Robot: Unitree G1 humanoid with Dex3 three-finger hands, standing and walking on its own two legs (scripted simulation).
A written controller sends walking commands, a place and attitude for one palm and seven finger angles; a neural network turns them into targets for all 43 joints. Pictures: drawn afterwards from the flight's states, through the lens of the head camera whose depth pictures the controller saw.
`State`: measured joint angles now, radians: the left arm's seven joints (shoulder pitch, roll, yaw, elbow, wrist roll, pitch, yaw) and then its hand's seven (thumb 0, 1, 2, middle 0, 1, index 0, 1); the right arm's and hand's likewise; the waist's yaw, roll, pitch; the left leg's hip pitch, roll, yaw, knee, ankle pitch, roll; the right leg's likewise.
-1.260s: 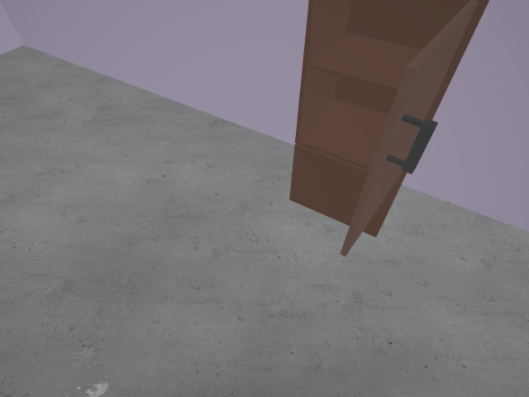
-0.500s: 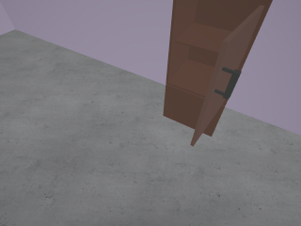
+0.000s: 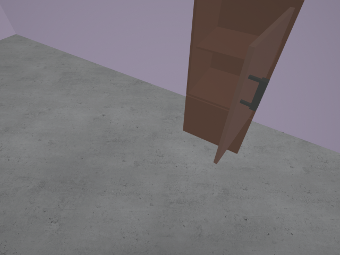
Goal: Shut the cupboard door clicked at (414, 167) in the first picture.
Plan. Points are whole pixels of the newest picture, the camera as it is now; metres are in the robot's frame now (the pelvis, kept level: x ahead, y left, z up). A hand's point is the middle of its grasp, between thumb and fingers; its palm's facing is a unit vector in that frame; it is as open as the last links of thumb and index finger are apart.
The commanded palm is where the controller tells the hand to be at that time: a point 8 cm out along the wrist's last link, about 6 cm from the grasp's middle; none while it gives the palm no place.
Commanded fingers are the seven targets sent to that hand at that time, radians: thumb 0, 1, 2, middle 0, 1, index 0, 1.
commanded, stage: look at it before walking up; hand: left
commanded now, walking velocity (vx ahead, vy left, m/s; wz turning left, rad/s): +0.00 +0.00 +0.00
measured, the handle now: (252, 92) +0.62 -0.25 +0.04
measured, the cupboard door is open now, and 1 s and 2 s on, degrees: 83 83 83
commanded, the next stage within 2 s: walk around to get in front in 0.18 s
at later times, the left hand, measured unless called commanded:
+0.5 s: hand out of the picture +0.07 +0.24 -0.17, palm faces -0.09 -0.94 -0.32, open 7.4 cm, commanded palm none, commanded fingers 0.00 0.90 0.90 -0.20 -0.30 -0.20 -0.30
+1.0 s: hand out of the picture +0.08 +0.19 -0.17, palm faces -0.27 -0.93 -0.25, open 7.4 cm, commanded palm none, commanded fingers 0.00 0.90 0.90 -0.20 -0.30 -0.20 -0.30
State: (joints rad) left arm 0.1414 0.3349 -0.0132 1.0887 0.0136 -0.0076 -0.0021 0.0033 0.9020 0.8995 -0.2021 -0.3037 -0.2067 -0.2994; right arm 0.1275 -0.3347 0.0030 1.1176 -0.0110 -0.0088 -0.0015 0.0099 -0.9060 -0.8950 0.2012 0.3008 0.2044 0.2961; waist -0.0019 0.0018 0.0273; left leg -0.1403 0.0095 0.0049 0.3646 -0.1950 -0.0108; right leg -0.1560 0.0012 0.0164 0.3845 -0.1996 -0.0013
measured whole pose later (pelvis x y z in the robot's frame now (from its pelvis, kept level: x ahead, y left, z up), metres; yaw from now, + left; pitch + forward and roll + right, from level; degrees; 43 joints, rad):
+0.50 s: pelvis +0.00 +0.00 -0.01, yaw -5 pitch -1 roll +1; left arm 0.18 0.31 0.01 1.03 0.02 0.04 0.00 0.00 0.90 0.90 -0.20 -0.30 -0.20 -0.30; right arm 0.12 -0.28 -0.02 1.04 -0.01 0.01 -0.02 0.01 -0.91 -0.90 0.20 0.30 0.20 0.30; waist 0.02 -0.02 0.05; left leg -0.19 0.02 0.08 0.46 -0.25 -0.01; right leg -0.25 0.02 0.09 0.52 -0.24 0.01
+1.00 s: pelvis -0.02 +0.01 -0.01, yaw -20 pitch +2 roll +1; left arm 0.26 0.21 0.06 0.92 0.03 0.04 0.00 0.00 0.90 0.90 -0.20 -0.30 -0.21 -0.30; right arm 0.12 -0.23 -0.06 0.94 -0.01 0.04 -0.03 0.01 -0.91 -0.90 0.20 0.30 0.20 0.30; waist 0.05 -0.01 0.06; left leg -0.38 0.02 -0.01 0.82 -0.42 -0.05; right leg -0.35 0.09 0.16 0.48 -0.15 -0.04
